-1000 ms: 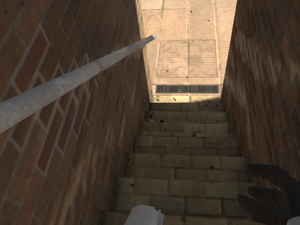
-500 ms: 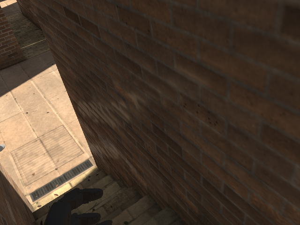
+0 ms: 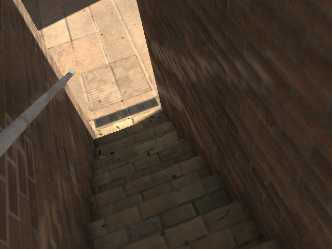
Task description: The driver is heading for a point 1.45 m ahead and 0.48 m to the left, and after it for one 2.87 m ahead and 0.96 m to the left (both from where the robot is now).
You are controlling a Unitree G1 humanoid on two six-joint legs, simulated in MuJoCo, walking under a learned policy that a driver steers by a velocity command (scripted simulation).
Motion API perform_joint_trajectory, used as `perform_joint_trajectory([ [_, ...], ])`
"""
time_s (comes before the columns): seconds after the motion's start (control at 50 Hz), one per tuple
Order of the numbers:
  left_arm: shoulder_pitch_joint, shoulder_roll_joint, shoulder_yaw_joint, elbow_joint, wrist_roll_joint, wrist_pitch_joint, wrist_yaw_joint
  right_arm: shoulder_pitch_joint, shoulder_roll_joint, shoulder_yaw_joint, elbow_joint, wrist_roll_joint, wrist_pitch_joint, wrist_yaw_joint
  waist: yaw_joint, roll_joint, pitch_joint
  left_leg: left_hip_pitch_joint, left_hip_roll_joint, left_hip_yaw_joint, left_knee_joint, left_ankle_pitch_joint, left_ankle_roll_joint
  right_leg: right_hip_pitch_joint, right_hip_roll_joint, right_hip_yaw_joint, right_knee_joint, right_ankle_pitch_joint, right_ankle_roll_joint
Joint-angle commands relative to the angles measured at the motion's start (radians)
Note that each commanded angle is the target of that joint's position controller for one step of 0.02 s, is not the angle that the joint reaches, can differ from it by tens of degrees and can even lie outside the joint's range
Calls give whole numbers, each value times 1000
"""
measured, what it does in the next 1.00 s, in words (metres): goes down: left foot 0.19 m lower, then right foot 0.19 m lower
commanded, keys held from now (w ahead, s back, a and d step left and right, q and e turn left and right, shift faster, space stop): shift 0.08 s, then w+shift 0.92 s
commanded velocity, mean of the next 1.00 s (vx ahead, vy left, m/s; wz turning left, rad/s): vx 0.69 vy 0.04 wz -0.01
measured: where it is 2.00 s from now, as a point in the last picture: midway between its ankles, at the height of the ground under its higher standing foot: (144, 159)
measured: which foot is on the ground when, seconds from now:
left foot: down 0.00-0.16, up 0.18-0.42, down 0.44-0.88, up 0.90-1.00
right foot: down 0.00-0.44, up 0.46-0.88, down 0.90-1.00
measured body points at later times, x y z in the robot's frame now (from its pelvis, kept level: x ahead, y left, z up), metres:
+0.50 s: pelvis +0.13 +0.08 -0.11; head +0.17 +0.07 +0.34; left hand +0.19 +0.34 -0.24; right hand +0.19 -0.20 -0.23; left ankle +0.11 +0.18 -0.84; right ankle +0.03 -0.04 -0.52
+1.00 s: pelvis +0.50 +0.09 -0.32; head +0.51 +0.08 +0.13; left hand +0.53 +0.36 -0.44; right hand +0.51 -0.16 -0.47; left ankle +0.36 +0.23 -0.75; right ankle +0.51 -0.03 -1.03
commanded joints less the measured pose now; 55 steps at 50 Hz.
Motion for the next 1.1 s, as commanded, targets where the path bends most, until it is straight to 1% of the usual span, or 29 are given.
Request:
perform_joint_trajectory([
  [0.02, -43, 117, 29, -82, -1, -11, 6, 24, -76, -31, -49, 12, 4, 6, -6, -208, -50, 70, 40, -3, 21, -58, -7, -51, -246, 423, -353, 565, -43],
  [0.12, -113, 126, 23, -125, 1, -10, -4, 15, -55, -28, -52, 19, -9, 24, 41, -250, -42, 128, 63, 78, -25, -109, 1, -158, -248, 449, -417, 35, -61],
  [0.2, -8, 297, 91, -103, -44, -17, -11, -160, -105, -48, -111, 56, -59, 34, 148, -206, 31, -172, 3, 89, 125, -318, 61, -87, -241, 594, -481, -436, -189],
  [0.24, 51, 250, 95, -51, -64, -43, -13, -131, -141, -70, -109, 62, -107, 36, 158, -259, 59, -319, 12, 44, 119, -278, 110, 40, -215, 575, -426, -383, -191],
  [0.32, 30, 240, 104, -31, -59, -38, -26, -64, -83, -59, -96, 57, -118, 44, 73, -228, -24, -137, 4, 156, 148, -320, 131, -9, -232, 465, -268, -128, -154],
  [0.4, -40, 240, 108, -2, -86, -33, -28, 355, -130, -93, 44, 43, -88, 31, -135, -189, -174, 344, 7, 357, 56, -293, 151, -103, -198, 258, 154, 112, -64],
  [0.44, -77, 193, 98, 46, -80, -48, -44, 669, -150, -112, 127, 4, -60, 18, -318, -53, -234, 739, 79, 289, 80, -440, 227, -404, -97, 61, 895, 247, 50],
  [0.46, -129, 65, 69, 10, -42, -57, -41, 711, -119, -85, 178, 1, -53, 28, -299, 109, -121, 811, 130, 144, 279, -206, 227, -788, -1, 28, 1299, -207, 103],
  [0.5, -65, 77, 66, -79, -71, -94, -17, 624, -117, -58, 152, 30, -64, 40, -151, 70, -79, 562, 166, -287, 92, -353, 339, -895, -77, 53, 1146, -85, 146],
  [0.52, 37, 49, 53, -94, -101, -99, -17, 465, -262, -89, 152, 34, -89, 21, 15, 59, -29, 389, 307, -557, -26, -799, 388, -888, -167, 151, 851, 130, 120],
  [0.56, -107, 101, 66, -101, -96, -96, -14, 272, -124, -41, 114, 40, -125, -2, 58, -153, 85, 148, 274, -502, 29, -943, 265, -893, -244, 197, 776, 328, 129],
  [0.6, -40, 204, 90, -83, -42, -77, -23, 262, -158, -52, 128, 42, -141, -37, 119, -99, 103, -150, 89, -223, 49, -660, 157, -584, -226, 141, 253, 643, 147],
  [0.64, -193, 147, 82, -140, -30, -78, -30, 312, -99, -37, 180, 41, -128, -61, 63, -56, 30, -303, 50, -182, 11, -357, 152, -183, -192, 70, 64, 813, 186],
  [0.66, -116, 173, 96, -122, -54, -83, -37, 305, -209, -70, 180, 32, -135, -65, 91, 21, -5, -287, 73, -198, 17, -272, 175, -112, -172, 59, 124, 785, 196],
  [0.7, -150, 247, 108, -109, -62, -94, -49, 409, -127, -61, 198, 98, -137, -91, 32, -106, 6, 148, 53, -113, 310, -447, 157, -447, -230, 186, -263, 1039, 150],
  [0.76, -374, 122, 62, -155, -22, -108, -87, 505, -97, -58, 217, 56, -109, -108, -144, -132, 49, 124, -37, -87, 334, -617, 153, -282, -147, 61, -528, 1285, 155],
  [0.82, -327, 79, 44, -191, -62, -110, -83, 550, -45, -39, 273, 25, -77, -74, -189, -27, 65, 116, -74, -68, 446, -384, 175, -30, -106, 36, -698, 950, 126],
  [0.86, 201, 278, 147, -82, -121, -60, -45, 420, -110, -30, 260, -32, -62, 0, 114, 42, -143, 126, -78, 6, 864, -175, 217, 497, -167, 69, -697, 838, 82],
  [0.88, 421, 316, 161, -11, -88, -50, -47, 356, -132, -32, 227, 1, -81, 26, 240, -47, -172, -41, -127, 66, 1252, -299, 133, 729, -224, 77, -738, 887, 36],
  [0.9, 609, 362, 161, 81, -51, -73, -60, 329, -75, -41, 230, 24, -107, 11, 306, -202, -156, -350, -206, 66, 1729, -978, 77, 954, -307, 140, -626, 909, 3],
  [0.92, 674, 361, 133, 119, -41, -82, -74, 316, -26, -33, 150, 19, -132, 7, 271, -450, -158, -692, -206, -19, 1963, -1169, 37, 1078, -358, 210, -314, 1240, -49],
  [0.94, 613, 351, 125, 127, -58, -85, -92, 443, -59, -36, 108, 37, -147, -3, 183, -542, -267, -759, -147, -80, 1899, -1057, 16, 1078, -450, 442, -426, 1146, -134],
  [0.96, 523, 462, 169, 188, -80, -89, -92, 367, -61, -29, 39, 96, -137, -11, 124, -520, -238, -877, -113, 42, 1879, -904, -18, 956, -609, 901, -755, 340, -296],
  [0.98, 403, 347, 149, 189, -74, -109, -71, 271, -120, -43, 57, 94, -101, -32, 80, -77, -57, -872, -12, -22, 1703, -691, 14, 669, -602, 948, -818, 39, -248],
  [1.0, 247, 308, 122, 150, -45, -128, -52, 200, -147, -43, 23, 73, -64, -49, 37, 92, 72, -742, -15, -57, 1506, -482, 19, 335, -556, 842, -809, 40, -201],
  [1.04, -46, 256, 80, 120, -94, -150, 42, 199, -97, -36, -30, 18, -27, -29, -132, -33, 231, -518, 67, -133, 1000, -141, 10, -138, -442, 544, -705, 220, -47],
  [1.06, -91, 261, 77, 100, -79, -155, 63, 166, -64, -24, -73, 7, -55, -14, -129, -153, 219, -352, 85, -82, 699, -57, 12, -264, -336, 347, -691, 378, 26],
  [1.08, -24, 359, 116, 113, -34, -160, 65, 153, -23, -18, -74, -25, -63, -2, -113, -219, 118, -161, 27, 117, 790, 52, -26, -275, -303, 295, -656, 546, -7],
  [1.1, 17, 326, 119, 111, -62, -180, 84, 135, -64, -28, -93, -12, -83, 31, -107, -219, 78, -158, 67, 56, 605, 323, -1, -230, -244, 246, -547, 355, 43],
])
Next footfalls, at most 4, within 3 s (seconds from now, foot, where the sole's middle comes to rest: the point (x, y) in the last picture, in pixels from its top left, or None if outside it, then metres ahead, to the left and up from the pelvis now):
0.44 left None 0.15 0.18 -0.87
0.90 right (210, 240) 0.55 -0.03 -1.06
1.30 left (147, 204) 0.82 0.32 -1.25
1.58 right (165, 172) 1.13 0.23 -1.44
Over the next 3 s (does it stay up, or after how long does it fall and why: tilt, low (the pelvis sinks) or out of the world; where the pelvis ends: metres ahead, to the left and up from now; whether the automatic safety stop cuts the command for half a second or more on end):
stays up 2.28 0.84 -1.66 its command is cut before an obstacle after 0.8 s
